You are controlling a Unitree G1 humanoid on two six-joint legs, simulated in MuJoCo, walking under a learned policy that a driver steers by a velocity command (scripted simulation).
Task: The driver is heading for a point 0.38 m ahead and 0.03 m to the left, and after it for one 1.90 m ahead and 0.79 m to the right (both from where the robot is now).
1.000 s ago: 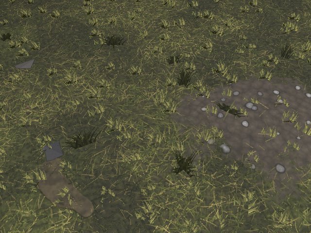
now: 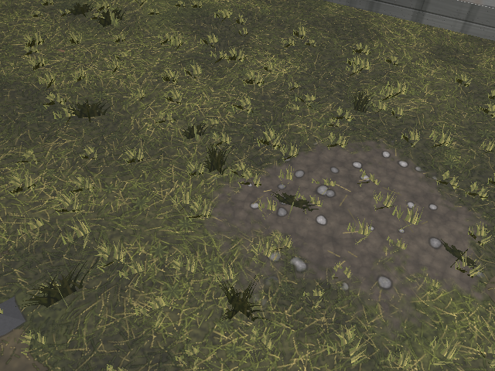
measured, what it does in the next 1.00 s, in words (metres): walks ahead, turning right: right foot, then left foot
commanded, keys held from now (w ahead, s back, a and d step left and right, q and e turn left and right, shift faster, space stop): w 0.32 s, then w+e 0.62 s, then e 0.06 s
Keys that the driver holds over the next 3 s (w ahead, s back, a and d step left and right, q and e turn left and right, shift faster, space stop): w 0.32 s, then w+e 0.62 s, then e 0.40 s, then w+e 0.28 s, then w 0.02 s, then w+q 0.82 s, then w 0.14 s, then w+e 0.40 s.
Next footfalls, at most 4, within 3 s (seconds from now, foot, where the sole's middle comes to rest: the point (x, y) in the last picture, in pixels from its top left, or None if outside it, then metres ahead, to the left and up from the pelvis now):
0.40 right None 0.37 -0.07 -0.78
0.96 left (228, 306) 0.71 0.05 -0.78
1.44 right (306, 313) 0.70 -0.18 -0.78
1.98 left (298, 228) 1.01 -0.18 -0.78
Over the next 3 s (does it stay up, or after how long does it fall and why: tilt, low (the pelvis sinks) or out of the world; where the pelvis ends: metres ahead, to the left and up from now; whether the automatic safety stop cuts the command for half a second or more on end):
stays up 1.34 -0.39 -0.01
